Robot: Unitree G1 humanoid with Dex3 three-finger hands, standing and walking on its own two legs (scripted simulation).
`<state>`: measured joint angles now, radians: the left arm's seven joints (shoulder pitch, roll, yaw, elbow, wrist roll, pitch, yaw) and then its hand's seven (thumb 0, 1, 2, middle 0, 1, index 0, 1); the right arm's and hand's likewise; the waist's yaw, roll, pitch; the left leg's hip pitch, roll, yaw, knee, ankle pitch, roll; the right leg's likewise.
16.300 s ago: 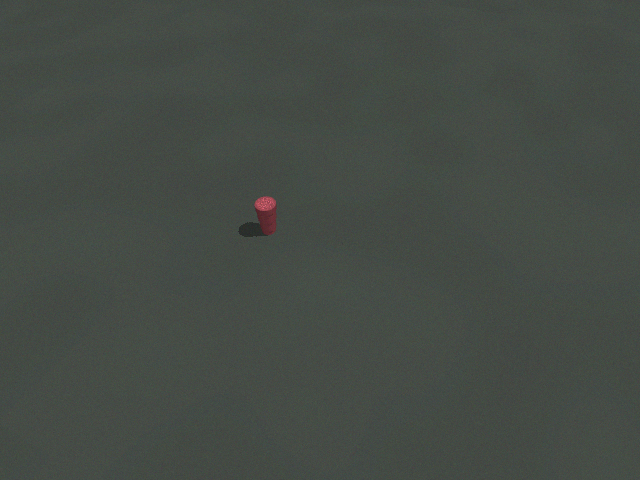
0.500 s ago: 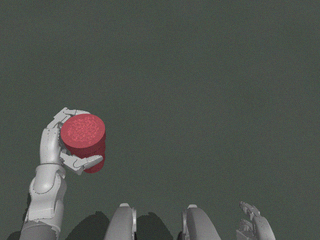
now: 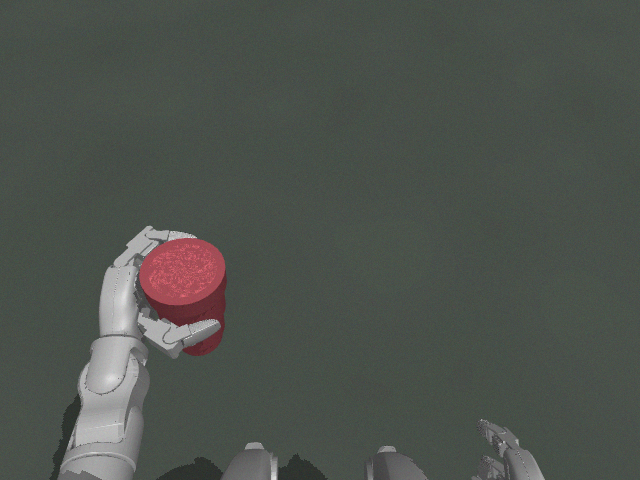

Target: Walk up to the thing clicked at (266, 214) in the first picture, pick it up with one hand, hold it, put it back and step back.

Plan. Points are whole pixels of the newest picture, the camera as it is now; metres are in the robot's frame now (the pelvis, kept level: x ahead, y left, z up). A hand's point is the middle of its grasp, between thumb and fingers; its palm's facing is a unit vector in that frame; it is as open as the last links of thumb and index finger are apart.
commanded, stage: lift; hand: left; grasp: from the side
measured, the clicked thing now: (192, 306) +0.33 +0.16 +0.02
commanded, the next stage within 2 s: hold in 0.42 s
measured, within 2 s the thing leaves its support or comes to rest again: neither
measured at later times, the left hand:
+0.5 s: hand (185, 273) +0.34 +0.16 +0.07, palm faces +0.04 -1.00 -0.01, open 11.7 cm
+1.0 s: hand (183, 264) +0.35 +0.16 +0.09, palm faces +0.05 -1.00 -0.01, open 11.7 cm
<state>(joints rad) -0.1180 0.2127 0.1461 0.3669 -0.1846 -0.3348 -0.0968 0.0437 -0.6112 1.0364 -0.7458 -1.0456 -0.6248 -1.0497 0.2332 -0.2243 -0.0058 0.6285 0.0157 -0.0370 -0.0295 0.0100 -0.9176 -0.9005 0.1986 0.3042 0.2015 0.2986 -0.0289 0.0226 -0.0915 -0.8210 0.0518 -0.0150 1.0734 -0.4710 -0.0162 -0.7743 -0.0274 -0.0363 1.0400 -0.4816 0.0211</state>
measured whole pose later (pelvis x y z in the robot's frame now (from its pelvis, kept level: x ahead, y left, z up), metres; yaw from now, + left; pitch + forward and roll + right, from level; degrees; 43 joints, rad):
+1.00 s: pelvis +0.02 -0.01 +0.03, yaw +0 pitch +6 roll -1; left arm -0.13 0.19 0.14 0.43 -0.18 -0.34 -0.10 0.04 -0.61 1.03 -0.75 -1.04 -0.63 -1.04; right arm 0.23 -0.22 0.00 0.64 0.01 0.01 -0.03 0.01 -0.93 -0.90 0.20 0.30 0.20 0.30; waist -0.02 0.02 -0.04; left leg -0.55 0.05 0.00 0.85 -0.41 -0.02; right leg -0.52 -0.03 -0.03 0.83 -0.42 0.02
